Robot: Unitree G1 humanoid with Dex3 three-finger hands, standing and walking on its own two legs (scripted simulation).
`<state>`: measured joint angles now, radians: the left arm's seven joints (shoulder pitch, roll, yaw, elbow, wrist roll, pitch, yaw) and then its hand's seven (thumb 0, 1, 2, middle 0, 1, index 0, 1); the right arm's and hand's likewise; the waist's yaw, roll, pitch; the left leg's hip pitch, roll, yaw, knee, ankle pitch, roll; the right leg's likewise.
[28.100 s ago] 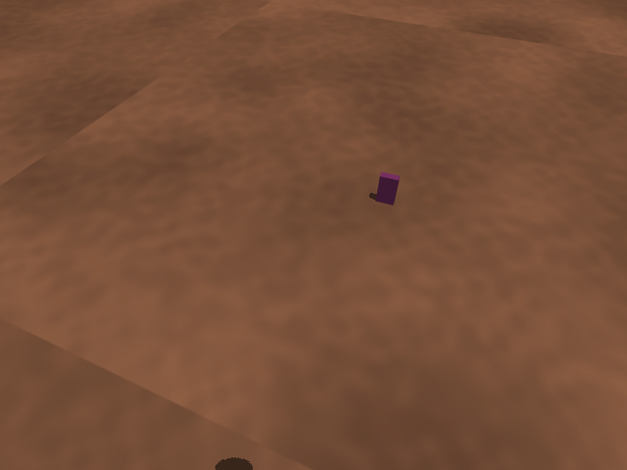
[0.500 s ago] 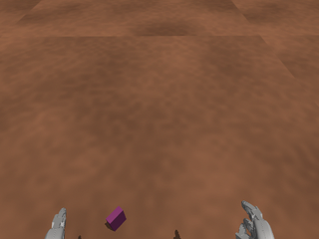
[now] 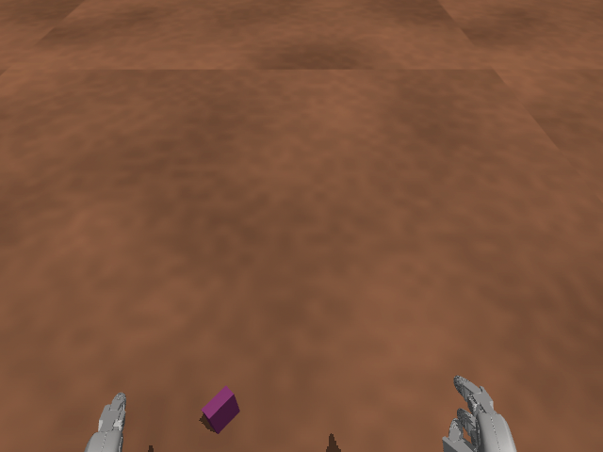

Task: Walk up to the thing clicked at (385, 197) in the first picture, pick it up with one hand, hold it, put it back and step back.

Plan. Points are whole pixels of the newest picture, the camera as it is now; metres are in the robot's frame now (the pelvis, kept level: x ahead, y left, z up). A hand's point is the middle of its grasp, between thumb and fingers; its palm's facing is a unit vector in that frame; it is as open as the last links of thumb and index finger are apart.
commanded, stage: home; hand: left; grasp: from the side
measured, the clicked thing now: (221, 410) +0.40 +0.21 -0.65
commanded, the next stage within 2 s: stand in 0.58 s
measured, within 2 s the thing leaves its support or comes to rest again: neither
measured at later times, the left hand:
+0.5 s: hand out of the picture +0.18 +0.19 -0.06, palm faces +0.11 -0.95 -0.28, open 17.5 cm
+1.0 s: hand out of the picture +0.18 +0.18 -0.06, palm faces +0.11 -0.95 -0.28, open 12.8 cm
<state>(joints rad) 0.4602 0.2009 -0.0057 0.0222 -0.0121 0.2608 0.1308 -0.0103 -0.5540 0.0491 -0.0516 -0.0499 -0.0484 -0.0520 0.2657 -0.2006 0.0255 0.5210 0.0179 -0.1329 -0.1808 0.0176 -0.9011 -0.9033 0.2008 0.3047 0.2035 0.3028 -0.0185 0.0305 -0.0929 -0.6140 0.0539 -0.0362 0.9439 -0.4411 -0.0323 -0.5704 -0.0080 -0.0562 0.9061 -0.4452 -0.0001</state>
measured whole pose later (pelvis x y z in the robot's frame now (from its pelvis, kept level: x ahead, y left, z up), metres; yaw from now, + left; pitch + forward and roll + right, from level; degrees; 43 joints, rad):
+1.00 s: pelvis +0.01 +0.00 +0.00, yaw +0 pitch +6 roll -2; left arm 0.45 0.20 -0.01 0.04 -0.01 0.27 0.13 -0.01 0.05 0.62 -0.18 -0.26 -0.18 -0.26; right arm 0.27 -0.20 0.02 0.53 0.01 -0.13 -0.18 0.02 -0.90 -0.90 0.20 0.30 0.20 0.30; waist -0.02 0.03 -0.10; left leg -0.59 0.05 -0.03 0.94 -0.46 -0.03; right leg -0.55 -0.01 -0.05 0.90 -0.46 0.00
